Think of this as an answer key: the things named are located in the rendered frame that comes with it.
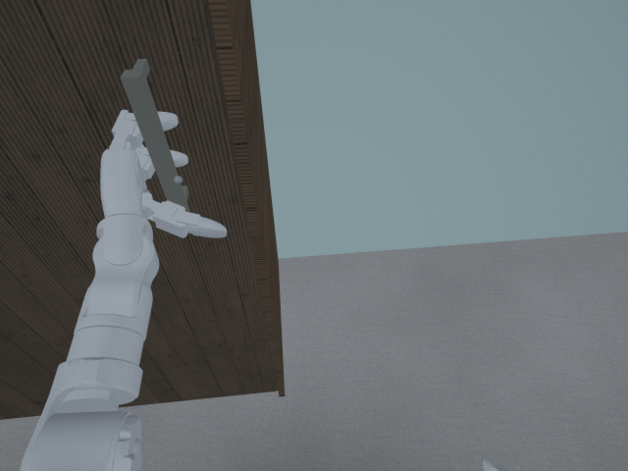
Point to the handle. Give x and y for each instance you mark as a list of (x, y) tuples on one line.
[(139, 95)]

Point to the robot left forearm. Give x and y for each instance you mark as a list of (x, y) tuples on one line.
[(102, 368)]

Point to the robot left hand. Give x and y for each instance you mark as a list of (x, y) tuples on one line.
[(125, 167)]

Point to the wardrobe door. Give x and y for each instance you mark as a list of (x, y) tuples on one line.
[(60, 96)]

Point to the robot left upper arm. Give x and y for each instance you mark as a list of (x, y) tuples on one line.
[(88, 441)]

